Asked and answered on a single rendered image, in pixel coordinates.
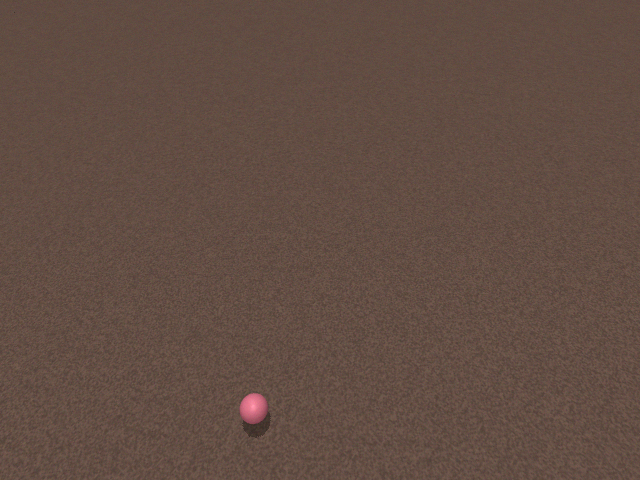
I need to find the ball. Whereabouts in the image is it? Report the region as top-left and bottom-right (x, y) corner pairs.
(239, 393), (268, 424)

